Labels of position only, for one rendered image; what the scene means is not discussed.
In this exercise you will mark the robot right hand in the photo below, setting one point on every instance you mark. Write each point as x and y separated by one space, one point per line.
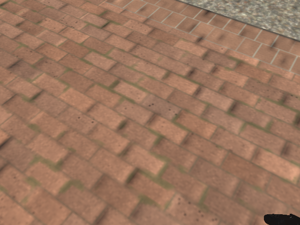
279 219

